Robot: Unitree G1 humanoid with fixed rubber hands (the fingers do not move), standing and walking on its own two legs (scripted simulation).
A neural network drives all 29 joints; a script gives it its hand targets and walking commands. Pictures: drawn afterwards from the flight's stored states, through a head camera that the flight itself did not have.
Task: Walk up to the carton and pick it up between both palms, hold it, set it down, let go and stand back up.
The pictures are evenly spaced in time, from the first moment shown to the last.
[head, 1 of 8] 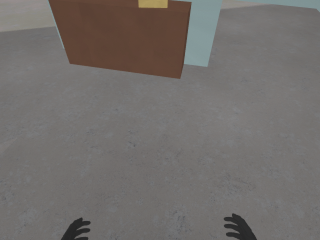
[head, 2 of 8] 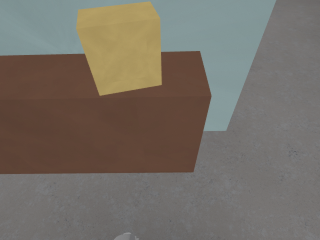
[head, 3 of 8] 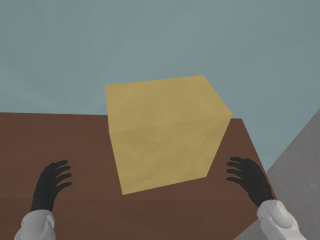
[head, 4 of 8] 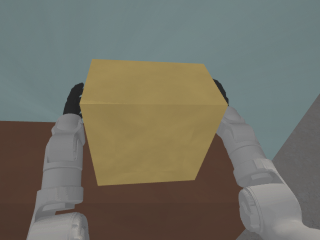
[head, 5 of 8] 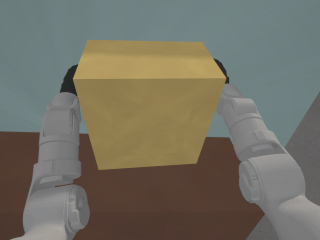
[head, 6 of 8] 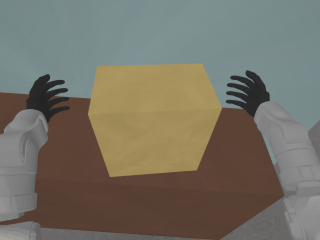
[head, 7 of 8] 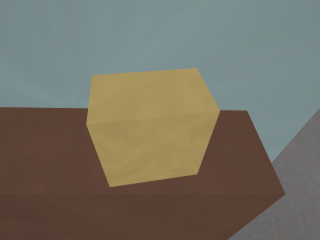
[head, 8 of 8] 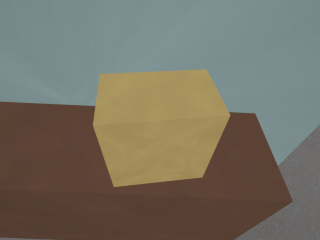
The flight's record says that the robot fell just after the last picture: no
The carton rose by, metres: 0.25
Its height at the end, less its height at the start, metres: +0.00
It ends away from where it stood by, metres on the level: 0.05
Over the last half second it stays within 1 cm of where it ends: yes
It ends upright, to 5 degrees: yes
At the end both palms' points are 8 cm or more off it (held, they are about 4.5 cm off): yes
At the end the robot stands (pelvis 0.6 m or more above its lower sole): yes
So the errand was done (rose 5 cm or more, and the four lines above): yes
